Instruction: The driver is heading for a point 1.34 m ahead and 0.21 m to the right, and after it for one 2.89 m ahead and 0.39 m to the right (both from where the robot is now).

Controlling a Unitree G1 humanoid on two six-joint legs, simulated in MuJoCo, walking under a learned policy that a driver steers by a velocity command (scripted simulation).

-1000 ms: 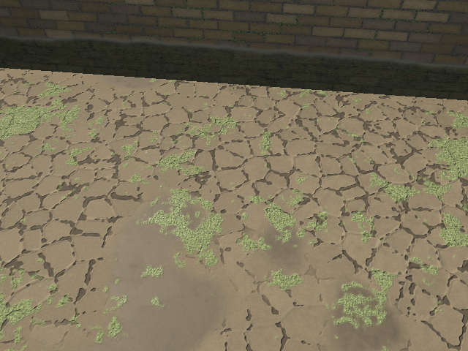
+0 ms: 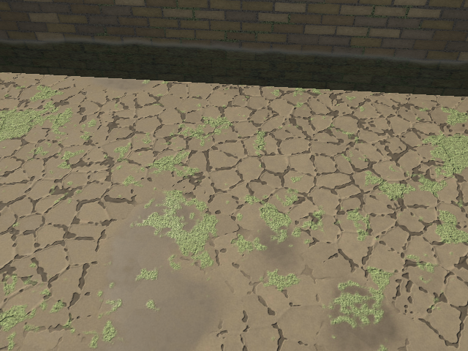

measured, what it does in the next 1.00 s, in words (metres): stands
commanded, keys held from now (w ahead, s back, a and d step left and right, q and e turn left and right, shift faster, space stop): no key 1.00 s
